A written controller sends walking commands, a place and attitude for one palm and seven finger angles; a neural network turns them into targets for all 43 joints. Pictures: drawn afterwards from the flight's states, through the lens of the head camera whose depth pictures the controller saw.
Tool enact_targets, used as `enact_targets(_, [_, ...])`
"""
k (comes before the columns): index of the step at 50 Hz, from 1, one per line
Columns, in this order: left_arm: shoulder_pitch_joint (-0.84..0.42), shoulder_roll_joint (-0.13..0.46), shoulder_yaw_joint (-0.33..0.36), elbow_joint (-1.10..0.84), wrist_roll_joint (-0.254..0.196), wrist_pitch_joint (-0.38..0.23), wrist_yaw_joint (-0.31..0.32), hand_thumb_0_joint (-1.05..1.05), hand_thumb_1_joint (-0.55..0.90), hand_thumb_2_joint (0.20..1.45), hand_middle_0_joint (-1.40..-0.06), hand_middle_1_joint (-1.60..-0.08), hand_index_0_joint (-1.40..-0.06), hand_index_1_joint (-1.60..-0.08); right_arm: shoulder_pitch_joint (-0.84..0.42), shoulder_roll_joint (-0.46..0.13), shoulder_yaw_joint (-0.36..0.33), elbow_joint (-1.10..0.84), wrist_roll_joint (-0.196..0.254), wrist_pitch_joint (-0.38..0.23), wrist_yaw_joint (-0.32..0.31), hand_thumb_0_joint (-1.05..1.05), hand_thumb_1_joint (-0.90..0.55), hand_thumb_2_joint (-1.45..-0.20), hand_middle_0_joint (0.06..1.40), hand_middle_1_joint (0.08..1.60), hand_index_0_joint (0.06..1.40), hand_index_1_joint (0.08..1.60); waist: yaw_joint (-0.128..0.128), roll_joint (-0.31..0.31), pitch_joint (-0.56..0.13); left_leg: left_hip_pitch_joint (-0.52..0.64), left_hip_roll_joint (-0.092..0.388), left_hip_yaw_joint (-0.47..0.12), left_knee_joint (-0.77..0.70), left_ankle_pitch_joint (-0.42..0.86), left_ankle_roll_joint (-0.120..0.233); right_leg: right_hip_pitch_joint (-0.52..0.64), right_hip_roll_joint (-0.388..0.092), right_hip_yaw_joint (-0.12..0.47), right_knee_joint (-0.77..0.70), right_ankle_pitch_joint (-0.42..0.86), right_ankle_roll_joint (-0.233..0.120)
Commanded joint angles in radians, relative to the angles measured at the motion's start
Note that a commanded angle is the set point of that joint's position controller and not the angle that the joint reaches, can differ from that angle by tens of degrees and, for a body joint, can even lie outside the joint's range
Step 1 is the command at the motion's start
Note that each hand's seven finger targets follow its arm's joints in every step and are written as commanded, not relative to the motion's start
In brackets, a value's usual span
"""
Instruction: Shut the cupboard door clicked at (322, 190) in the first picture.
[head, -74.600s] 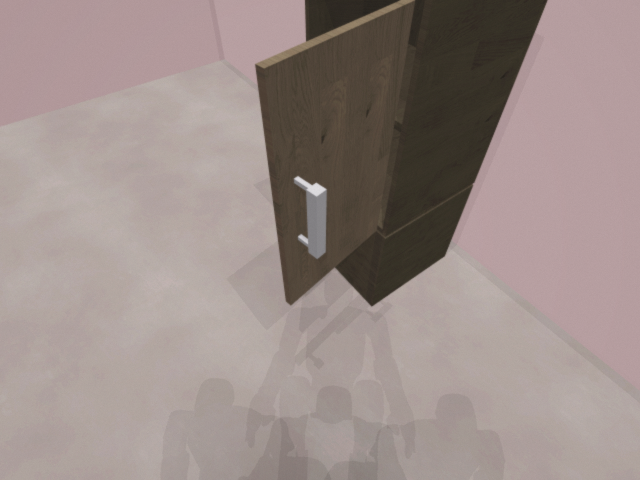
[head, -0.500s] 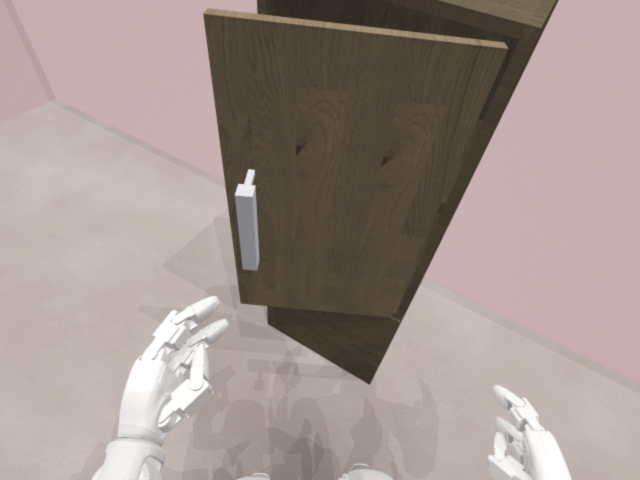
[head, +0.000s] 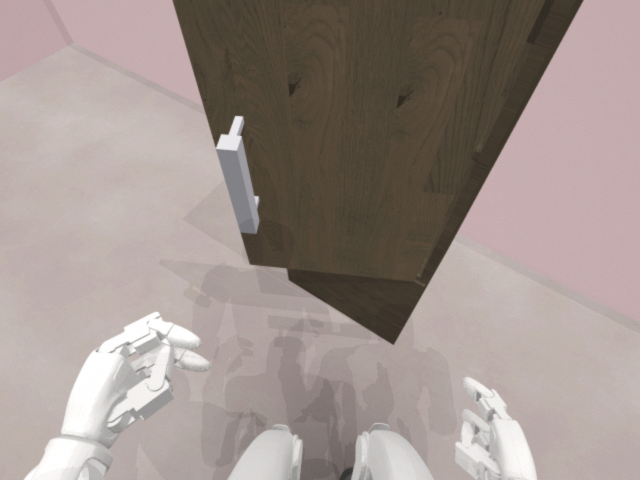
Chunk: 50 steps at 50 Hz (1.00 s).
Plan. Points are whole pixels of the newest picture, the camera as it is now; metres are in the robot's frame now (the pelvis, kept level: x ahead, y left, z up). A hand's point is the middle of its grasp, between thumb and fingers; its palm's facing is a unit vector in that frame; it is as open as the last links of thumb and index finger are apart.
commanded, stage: raise the hand and make a fist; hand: left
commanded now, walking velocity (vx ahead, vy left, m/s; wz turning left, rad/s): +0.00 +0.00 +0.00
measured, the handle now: (244, 178) +0.49 +0.14 +0.06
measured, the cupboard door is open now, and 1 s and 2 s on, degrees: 27 27 27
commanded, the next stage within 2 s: bring the fist close to the handle in 1.06 s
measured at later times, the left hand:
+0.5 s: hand (131, 382) +0.21 +0.21 +0.06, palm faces -0.03 -1.00 -0.04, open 3.1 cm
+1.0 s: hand (125, 363) +0.23 +0.22 +0.07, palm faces -0.05 -1.00 -0.04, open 3.1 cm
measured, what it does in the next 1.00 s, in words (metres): stands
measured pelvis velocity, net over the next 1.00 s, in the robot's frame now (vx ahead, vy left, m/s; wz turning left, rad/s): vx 0.01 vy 0.03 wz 0.00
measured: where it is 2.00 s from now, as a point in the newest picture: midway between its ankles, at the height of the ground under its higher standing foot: outside the picture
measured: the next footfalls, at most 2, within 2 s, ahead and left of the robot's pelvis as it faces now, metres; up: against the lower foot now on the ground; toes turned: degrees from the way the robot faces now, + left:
none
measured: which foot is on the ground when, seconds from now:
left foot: down 0.00-1.00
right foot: down 0.00-1.00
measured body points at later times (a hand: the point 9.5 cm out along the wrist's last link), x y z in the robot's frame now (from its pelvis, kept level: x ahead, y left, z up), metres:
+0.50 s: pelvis +0.00 +0.02 +0.01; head +0.06 +0.03 +0.46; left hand +0.21 +0.26 +0.07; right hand +0.20 -0.20 -0.05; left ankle +0.01 +0.08 -0.63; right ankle +0.05 -0.07 -0.63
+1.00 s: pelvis +0.01 +0.03 +0.01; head +0.08 +0.05 +0.46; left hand +0.22 +0.27 +0.07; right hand +0.19 -0.21 -0.05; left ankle +0.01 +0.08 -0.63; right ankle +0.05 -0.07 -0.63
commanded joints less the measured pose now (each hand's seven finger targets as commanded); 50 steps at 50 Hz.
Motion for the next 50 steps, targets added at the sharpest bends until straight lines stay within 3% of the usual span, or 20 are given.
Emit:
enact_targets(1, [0.104, 0.072, 0.113, -0.252, -0.037, -0.185, 0.079, 0.000, 0.900, 0.900, -0.988, -1.160, -0.988, -1.160, -0.071, -0.127, -0.078, -0.157, -0.008, -0.067, -0.009, 0.000, -0.900, -0.900, 0.200, 0.300, 0.200, 0.300, 0.025, -0.025, -0.292, 0.014, 0.018, -0.092, -0.163, 0.343, -0.053, 0.433, -0.069, 0.223, -0.186, 0.388, 0.085])
enact_targets(3, [0.070, 0.034, 0.029, -0.171, -0.014, -0.229, 0.051, 0.000, 0.900, 0.900, -1.025, -1.200, -1.025, -1.200, -0.059, -0.148, -0.078, -0.139, -0.012, -0.072, -0.007, 0.000, -0.900, -0.900, 0.200, 0.300, 0.200, 0.300, -0.032, -0.032, -0.185, -0.024, 0.019, -0.092, -0.143, 0.264, -0.051, 0.317, -0.069, 0.218, -0.202, 0.239, 0.086])
enact_targets(5, [0.022, 0.012, -0.028, -0.088, -0.005, -0.247, 0.007, 0.000, 0.900, 0.900, -1.062, -1.240, -1.062, -1.240, -0.054, -0.173, -0.075, -0.141, -0.008, -0.072, -0.014, 0.000, -0.900, -0.900, 0.200, 0.300, 0.200, 0.300, -0.069, -0.108, -0.097, -0.081, 0.021, -0.097, -0.114, 0.180, -0.039, 0.247, -0.077, 0.254, -0.244, 0.076, 0.091])
enact_targets(7, [0.008, 0.067, -0.011, -0.064, -0.011, -0.255, -0.040, 0.000, 0.900, 0.900, -1.098, -1.280, -1.098, -1.280, -0.037, -0.197, -0.086, -0.156, 0.000, -0.084, -0.021, 0.000, -0.900, -0.900, 0.200, 0.300, 0.200, 0.300, -0.060, -0.111, -0.133, -0.083, 0.021, -0.095, -0.113, 0.136, -0.035, 0.255, -0.086, 0.264, -0.270, -0.031, 0.081])
enact_targets(9, [-0.016, 0.128, 0.038, -0.115, -0.020, -0.258, -0.057, 0.000, 0.900, 0.900, -1.135, -1.320, -1.135, -1.320, -0.034, -0.204, -0.088, -0.172, 0.003, -0.091, -0.028, 0.000, -0.900, -0.900, 0.200, 0.300, 0.200, 0.300, -0.029, -0.065, -0.200, -0.043, 0.022, -0.088, -0.134, 0.150, -0.029, 0.281, -0.077, 0.254, -0.267, -0.062, 0.067])
enact_targets(11, [-0.033, 0.180, 0.098, -0.228, -0.035, -0.266, -0.038, 0.000, 0.900, 0.900, -1.172, -1.360, -1.172, -1.360, -0.039, -0.197, -0.086, -0.181, 0.000, -0.093, -0.029, 0.000, -0.900, -0.900, 0.200, 0.300, 0.200, 0.300, 0.015, 0.045, -0.312, 0.044, 0.019, -0.089, -0.166, 0.226, -0.032, 0.328, -0.061, 0.221, -0.227, 0.025, 0.051])
enact_targets(15, [0.020, 0.179, 0.150, -0.298, -0.042, -0.260, 0.051, 0.000, 0.900, 0.900, -1.245, -1.440, -1.245, -1.440, -0.042, -0.174, -0.080, -0.184, -0.007, -0.076, -0.021, 0.000, -0.900, -0.900, 0.200, 0.300, 0.200, 0.300, 0.048, 0.104, -0.347, 0.146, 0.019, -0.103, -0.230, 0.331, -0.049, 0.343, -0.026, 0.138, -0.175, 0.175, 0.037])
enact_targets(16, [0.044, 0.126, 0.110, -0.261, -0.039, -0.247, 0.065, 0.000, 0.900, 0.900, -1.263, -1.460, -1.263, -1.460, -0.041, -0.168, -0.078, -0.184, -0.009, -0.065, -0.017, 0.000, -0.900, -0.900, 0.200, 0.300, 0.200, 0.300, 0.032, 0.094, -0.294, 0.145, 0.018, -0.104, -0.247, 0.313, -0.054, 0.321, -0.026, 0.119, -0.183, 0.166, 0.041])
enact_targets(18, [0.050, 0.082, 0.061, -0.182, -0.022, -0.217, 0.076, 0.000, 0.900, 0.900, -1.300, -1.500, -1.300, -1.500, -0.041, -0.178, -0.077, -0.179, -0.007, -0.049, -0.012, 0.000, -0.900, -0.900, 0.200, 0.300, 0.200, 0.300, 0.003, 0.061, -0.212, 0.126, 0.022, -0.114, -0.260, 0.259, -0.057, 0.270, -0.022, 0.100, -0.197, 0.125, 0.047])
enact_targets(20, [0.030, 0.058, 0.012, -0.093, 0.006, -0.178, 0.062, 0.000, 0.900, 0.900, -1.300, -1.500, -1.300, -1.500, -0.039, -0.194, -0.070, -0.183, -0.006, -0.035, -0.010, 0.000, -0.900, -0.900, 0.200, 0.300, 0.200, 0.300, -0.023, 0.018, -0.133, 0.094, 0.028, -0.127, -0.266, 0.210, -0.048, 0.219, -0.017, 0.090, -0.210, 0.079, 0.045])
enact_targets(22, [-0.008, 0.063, -0.020, -0.065, 0.018, -0.150, 0.033, 0.000, 0.900, 0.900, -1.300, -1.500, -1.300, -1.500, -0.033, -0.210, -0.073, -0.197, 0.000, -0.034, -0.012, 0.000, -0.900, -0.900, 0.200, 0.300, 0.200, 0.300, -0.040, -0.013, -0.103, 0.087, 0.029, -0.137, -0.278, 0.147, -0.051, 0.200, -0.022, 0.091, -0.232, 0.037, 0.051])
enact_targets(25, [-0.106, 0.126, 0.014, -0.099, 0.014, -0.149, 0.007, 0.000, 0.900, 0.900, -1.300, -1.500, -1.300, -1.500, -0.022, -0.219, -0.064, -0.207, -0.002, -0.044, -0.022, 0.000, -0.900, -0.900, 0.200, 0.300, 0.200, 0.300, -0.036, -0.009, -0.132, 0.098, 0.030, -0.142, -0.277, 0.153, -0.046, 0.223, -0.019, 0.100, -0.233, 0.044, 0.042])
enact_targets(28, [-0.151, 0.165, 0.082, -0.201, -0.012, -0.200, 0.017, 0.000, 0.900, 0.900, -1.300, -1.500, -1.300, -1.500, -0.022, -0.205, -0.062, -0.208, -0.009, -0.058, -0.025, 0.000, -0.900, -0.900, 0.200, 0.300, 0.200, 0.300, -0.005, 0.042, -0.248, 0.163, 0.028, -0.141, -0.277, 0.236, -0.062, 0.271, -0.019, 0.095, -0.209, 0.113, 0.040])
enact_targets(30, [-0.160, 0.191, 0.122, -0.221, -0.024, -0.227, 0.036, 0.000, 0.900, 0.900, -1.300, -1.500, -1.300, -1.500, -0.025, -0.202, -0.057, -0.197, -0.015, -0.064, -0.022, 0.000, -0.900, -0.900, 0.200, 0.300, 0.200, 0.300, 0.012, 0.079, -0.263, 0.178, 0.026, -0.146, -0.277, 0.272, -0.075, 0.272, -0.012, 0.090, -0.189, 0.138, 0.032])
enact_targets(33, [-0.102, 0.129, 0.084, -0.156, -0.023, -0.232, 0.045, 0.000, 0.900, 0.900, -1.300, -1.500, -1.300, -1.500, -0.019, -0.196, -0.058, -0.178, -0.014, -0.061, -0.013, 0.000, -0.900, -0.900, 0.200, 0.300, 0.200, 0.300, -0.001, 0.077, -0.241, 0.197, 0.032, -0.152, -0.286, 0.304, -0.087, 0.244, -0.013, 0.070, -0.184, 0.161, 0.039])
enact_targets(36, [-0.042, 0.093, 0.033, -0.075, -0.005, -0.182, 0.015, 0.000, 0.900, 0.900, -1.300, -1.500, -1.300, -1.500, -0.014, -0.209, -0.066, -0.178, -0.007, -0.053, -0.003, 0.000, -0.900, -0.900, 0.200, 0.300, 0.200, 0.300, -0.012, 0.053, -0.224, 0.182, 0.032, -0.146, -0.279, 0.346, -0.086, 0.240, -0.016, 0.066, -0.188, 0.188, 0.042])
enact_targets(40, [-0.065, 0.128, 0.042, -0.085, -0.003, -0.127, -0.015, 0.000, 0.900, 0.900, -1.300, -1.500, -1.300, -1.500, -0.015, -0.220, -0.072, -0.194, 0.000, -0.048, -0.006, 0.000, -0.900, -0.900, 0.200, 0.300, 0.200, 0.300, -0.010, 0.015, -0.223, 0.167, 0.029, -0.146, -0.287, 0.333, -0.077, 0.272, -0.016, 0.073, -0.207, 0.187, 0.041])
enact_targets(45, [-0.115, 0.177, 0.117, -0.201, -0.024, -0.190, 0.037, 0.000, 0.900, 0.900, -1.300, -1.500, -1.300, -1.500, -0.017, -0.206, -0.069, -0.192, -0.011, -0.055, -0.012, 0.000, -0.900, -0.900, 0.200, 0.300, 0.200, 0.300, 0.010, 0.056, -0.259, 0.193, 0.029, -0.146, -0.286, 0.376, -0.090, 0.284, -0.012, 0.071, -0.183, 0.208, 0.035])
enact_targets(48, [-0.078, 0.129, 0.088, -0.178, -0.017, -0.233, 0.062, 0.000, 0.900, 0.900, -1.300, -1.500, -1.300, -1.500, -0.015, -0.200, -0.070, -0.173, -0.013, -0.056, -0.004, 0.000, -0.900, -0.900, 0.200, 0.300, 0.200, 0.300, 0.000, 0.075, -0.249, 0.214, 0.036, -0.151, -0.285, 0.391, -0.099, 0.236, -0.015, 0.063, -0.171, 0.196, 0.041])
enact_targets(50, [-0.064, 0.117, 0.067, -0.137, -0.005, -0.231, 0.057, 0.000, 0.900, 0.900, -1.300, -1.500, -1.300, -1.500, -0.014, -0.207, -0.074, -0.167, -0.014, -0.053, 0.001, 0.000, -0.900, -0.900, 0.200, 0.300, 0.200, 0.300, -0.007, 0.076, -0.240, 0.209, 0.038, -0.158, -0.276, 0.397, -0.100, 0.214, -0.013, 0.061, -0.165, 0.194, 0.039])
